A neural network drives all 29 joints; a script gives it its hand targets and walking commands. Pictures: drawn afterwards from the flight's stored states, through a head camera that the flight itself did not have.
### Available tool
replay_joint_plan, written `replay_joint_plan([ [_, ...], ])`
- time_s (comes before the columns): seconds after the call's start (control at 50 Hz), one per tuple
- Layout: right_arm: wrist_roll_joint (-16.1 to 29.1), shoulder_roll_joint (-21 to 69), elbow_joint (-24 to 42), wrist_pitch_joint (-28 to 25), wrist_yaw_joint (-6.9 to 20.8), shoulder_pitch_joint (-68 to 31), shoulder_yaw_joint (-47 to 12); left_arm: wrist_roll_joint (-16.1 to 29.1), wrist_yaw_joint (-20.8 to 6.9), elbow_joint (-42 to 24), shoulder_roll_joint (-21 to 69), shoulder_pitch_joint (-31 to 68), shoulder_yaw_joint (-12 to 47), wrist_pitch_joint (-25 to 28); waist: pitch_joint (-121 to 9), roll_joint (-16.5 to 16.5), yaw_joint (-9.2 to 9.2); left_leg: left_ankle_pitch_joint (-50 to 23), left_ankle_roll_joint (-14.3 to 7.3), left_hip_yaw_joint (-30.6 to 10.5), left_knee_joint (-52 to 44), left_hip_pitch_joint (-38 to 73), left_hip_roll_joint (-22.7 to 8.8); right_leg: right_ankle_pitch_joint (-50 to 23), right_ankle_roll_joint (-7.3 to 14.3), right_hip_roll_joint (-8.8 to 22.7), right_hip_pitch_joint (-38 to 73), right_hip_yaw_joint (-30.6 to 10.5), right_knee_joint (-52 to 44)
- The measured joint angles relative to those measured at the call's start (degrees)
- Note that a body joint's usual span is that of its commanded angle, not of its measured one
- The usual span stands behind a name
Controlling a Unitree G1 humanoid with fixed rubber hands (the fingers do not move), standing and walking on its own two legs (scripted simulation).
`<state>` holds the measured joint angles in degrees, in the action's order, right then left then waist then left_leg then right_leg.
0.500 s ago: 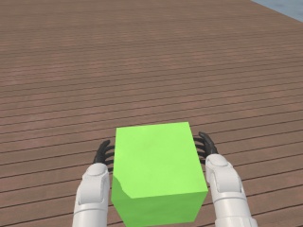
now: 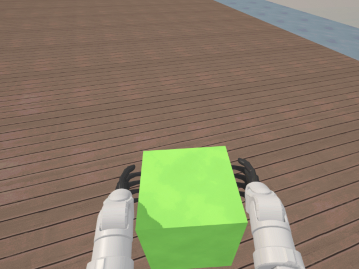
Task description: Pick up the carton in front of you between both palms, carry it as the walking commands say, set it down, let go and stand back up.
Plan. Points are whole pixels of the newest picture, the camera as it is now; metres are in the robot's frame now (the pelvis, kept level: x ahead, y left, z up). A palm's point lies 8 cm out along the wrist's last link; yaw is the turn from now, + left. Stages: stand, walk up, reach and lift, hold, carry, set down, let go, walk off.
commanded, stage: hold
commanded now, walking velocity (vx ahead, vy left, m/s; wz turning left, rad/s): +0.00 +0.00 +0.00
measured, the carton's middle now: (188, 209) +0.30 +0.00 -0.04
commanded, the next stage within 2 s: set down in 0.28 s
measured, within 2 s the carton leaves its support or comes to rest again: neither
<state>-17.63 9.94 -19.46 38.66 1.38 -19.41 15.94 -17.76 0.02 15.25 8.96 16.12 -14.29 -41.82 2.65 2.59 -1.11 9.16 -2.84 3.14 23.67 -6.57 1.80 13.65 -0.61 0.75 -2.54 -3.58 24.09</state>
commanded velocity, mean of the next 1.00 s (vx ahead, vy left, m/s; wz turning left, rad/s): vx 0.00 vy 0.00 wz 0.00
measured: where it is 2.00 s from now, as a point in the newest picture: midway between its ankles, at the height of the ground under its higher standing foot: outside the picture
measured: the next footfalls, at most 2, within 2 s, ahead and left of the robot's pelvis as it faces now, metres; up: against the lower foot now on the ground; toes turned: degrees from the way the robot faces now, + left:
none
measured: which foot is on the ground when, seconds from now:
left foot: down 0.00-1.00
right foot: down 0.00-1.00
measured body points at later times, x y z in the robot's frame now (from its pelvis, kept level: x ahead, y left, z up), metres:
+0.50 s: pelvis +0.01 -0.01 +0.00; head -0.02 +0.00 +0.45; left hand +0.32 +0.14 +0.02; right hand +0.33 -0.16 +0.04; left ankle +0.05 +0.08 -0.74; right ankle +0.01 -0.15 -0.74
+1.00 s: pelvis -0.03 -0.04 -0.08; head +0.20 +0.00 +0.30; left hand +0.36 +0.17 -0.18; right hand +0.39 -0.13 -0.16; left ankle +0.05 +0.09 -0.74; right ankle +0.01 -0.15 -0.74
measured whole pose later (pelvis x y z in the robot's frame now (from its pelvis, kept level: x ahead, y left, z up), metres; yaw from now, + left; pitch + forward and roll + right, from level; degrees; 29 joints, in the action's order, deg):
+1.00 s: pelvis -0.03 -0.04 -0.08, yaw -1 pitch +28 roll -2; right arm -10.6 10.0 -29.8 7.3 -4.8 -35.6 20.4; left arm -13.9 -1.7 28.3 3.6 34.2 -23.6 -10.1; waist 1.1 3.8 -3.6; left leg 16.5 0.9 -2.4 56.5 -68.4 -0.7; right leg 21.8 0.5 -3.9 -64.4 -1.1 57.8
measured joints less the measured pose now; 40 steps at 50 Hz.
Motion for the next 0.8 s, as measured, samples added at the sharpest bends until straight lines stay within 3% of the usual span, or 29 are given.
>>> replay_joint_plan([
  [0.2, -0.3, -0.1, 1.0, 0.0, 0.2, 0.3, -0.1, 0.6, 0.3, -0.1, 0.1, 0.2, 0.2, 0.2, 0.1, -0.3, 0.81, -0.1, -0.5, 0.5, -1.3, 0.7, 0.4, -0.3, 0.3, 0.3, 0.6, -0.8, -1.4],
  [0.38, 0.7, -0.4, 2.2, 0.3, -0.2, 1.1, -0.9, 0.7, 0.2, -1.0, -0.1, -0.4, 1.0, 0.2, 0.6, 0.1, 0.6, -0.3, 0.2, 0.3, -2.0, 1.0, -0.2, -0.5, -0.7, -0.3, 0.8, -0.8, -1.9],
  [0.46, 0.1, 0.2, 0.2, -0.5, -0.3, -0.7, 0.9, -0.6, -0.6, 1.3, 0.4, 1.4, -1.2, 1.4, 0.9, -0.1, 0.21, 0.1, 0.6, 0.0, -1.0, 0.3, -0.6, 0.0, -0.4, -0.7, 0.0, -0.5, -0.6],
  [0.62, -6.5, 3.3, -10.7, -9.3, -0.3, -13.1, 13.1, -7.2, -4.3, 14.0, 0.3, 14.7, -13.9, 10.5, 4.6, 0.2, -0.85, 2.9, 1.6, -1.5, 8.5, -10.0, -1.6, 3.7, 0.6, -1.9, -10.2, 1.0, 9.7],
  [0.72, -7.2, 4.2, -11.7, -16.2, -1.0, -16.6, 15.0, -8.9, -5.4, 15.7, -0.7, 18.0, -15.9, 17.9, 6.8, 0.7, -1.69, 3.3, 2.4, -3.1, 13.4, -20.8, -2.2, 4.5, 1.3, -2.7, -20.5, 2.6, 14.4],
  [0.8, -5.6, 4.7, -11.6, -22.2, -2.1, -16.5, 13.7, -6.4, -5.3, 15.5, -2.5, 17.6, -14.7, 23.7, 7.5, 1.0, -1.76, 3.5, 2.9, -3.9, 17.4, -31.5, -2.6, 4.9, 1.6, -3.2, -31.1, 3.5, 18.4],
])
